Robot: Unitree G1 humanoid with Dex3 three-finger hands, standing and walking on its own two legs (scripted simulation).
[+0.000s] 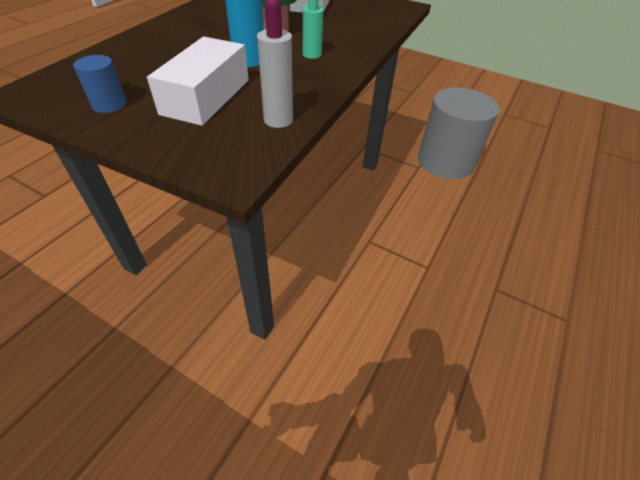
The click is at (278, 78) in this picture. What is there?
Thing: necked bottle
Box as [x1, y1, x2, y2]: [257, 0, 292, 127]
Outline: 266,0 266,29 260,31 257,34 263,116 265,123 268,125 281,127 288,125 292,121 291,35 289,32 281,29 279,0
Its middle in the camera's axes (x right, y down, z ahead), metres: -0.09 -0.37 +0.83
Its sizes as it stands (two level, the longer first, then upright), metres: 0.070 0.070 0.263
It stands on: a support 0.74 m high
